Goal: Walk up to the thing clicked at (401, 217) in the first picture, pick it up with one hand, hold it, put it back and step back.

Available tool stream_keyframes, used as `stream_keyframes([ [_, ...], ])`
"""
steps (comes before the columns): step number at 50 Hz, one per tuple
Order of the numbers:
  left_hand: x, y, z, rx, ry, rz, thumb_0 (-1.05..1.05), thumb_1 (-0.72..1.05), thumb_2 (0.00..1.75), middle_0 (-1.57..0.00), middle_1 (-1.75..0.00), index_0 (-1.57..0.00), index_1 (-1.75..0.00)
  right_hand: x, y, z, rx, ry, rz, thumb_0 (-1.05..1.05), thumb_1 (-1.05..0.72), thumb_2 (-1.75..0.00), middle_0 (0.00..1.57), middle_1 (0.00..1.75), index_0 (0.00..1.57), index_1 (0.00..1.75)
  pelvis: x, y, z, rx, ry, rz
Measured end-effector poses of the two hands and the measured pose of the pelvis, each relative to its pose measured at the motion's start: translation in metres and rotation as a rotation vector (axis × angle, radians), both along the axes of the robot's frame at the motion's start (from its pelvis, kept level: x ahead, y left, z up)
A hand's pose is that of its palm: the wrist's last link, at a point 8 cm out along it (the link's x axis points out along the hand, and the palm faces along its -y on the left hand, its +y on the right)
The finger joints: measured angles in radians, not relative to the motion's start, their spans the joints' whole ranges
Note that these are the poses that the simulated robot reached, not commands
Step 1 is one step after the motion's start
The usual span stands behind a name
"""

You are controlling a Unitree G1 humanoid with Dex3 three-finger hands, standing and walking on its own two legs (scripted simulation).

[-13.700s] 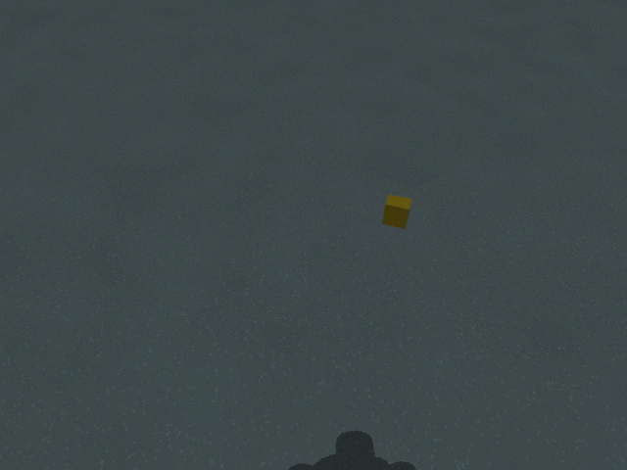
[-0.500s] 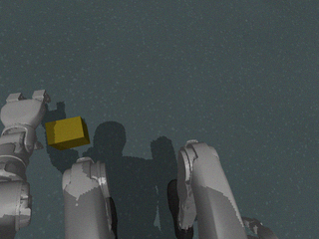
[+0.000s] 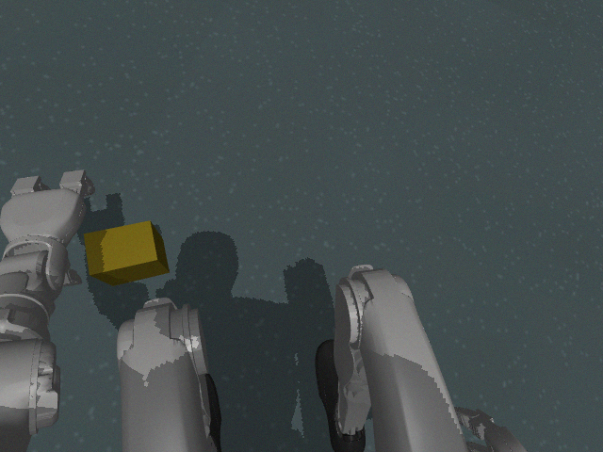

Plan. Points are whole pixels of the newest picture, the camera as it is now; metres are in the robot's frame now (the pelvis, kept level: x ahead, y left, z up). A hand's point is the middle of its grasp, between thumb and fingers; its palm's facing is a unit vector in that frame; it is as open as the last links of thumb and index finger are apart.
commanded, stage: rise first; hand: left
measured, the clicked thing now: (130, 255) +0.44 +0.23 -0.29
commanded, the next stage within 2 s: go down in 0.54 s
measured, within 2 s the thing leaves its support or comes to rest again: neither
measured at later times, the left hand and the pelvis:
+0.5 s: hand (63, 242) +0.43 +0.28 -0.16, palm faces -0.43 -0.05 -0.90, open 14.0 cm; pelvis +0.00 +0.00 +0.00, yaw +0 degrees
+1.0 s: hand (36, 230) +0.43 +0.30 -0.11, palm faces -0.34 -0.14 -0.93, open 15.7 cm; pelvis +0.00 +0.00 +0.02, yaw +0 degrees
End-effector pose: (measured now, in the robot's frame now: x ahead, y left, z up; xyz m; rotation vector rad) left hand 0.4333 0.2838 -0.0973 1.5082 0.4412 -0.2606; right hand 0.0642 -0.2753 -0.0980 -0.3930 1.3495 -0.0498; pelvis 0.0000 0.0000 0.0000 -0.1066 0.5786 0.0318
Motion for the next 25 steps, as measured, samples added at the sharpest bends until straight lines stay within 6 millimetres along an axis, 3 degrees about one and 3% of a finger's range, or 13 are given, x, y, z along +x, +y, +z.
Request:
stream_keyframes([
  [25, -0.0007, 0.0015, -0.0004, 0.004, 0.001, -0.013, 0.00, -0.51, 0.96, -0.14, -0.94, -0.13, -0.95, -0.0025, -0.0021, 0.0032, -0.010, 0.010, -0.001, 0.00, -0.91, -0.90, 0.20, 0.30, 0.20, 0.30, 0.0000, 0.0000, 0.0011, 0.001, 0.001, 0.000],
])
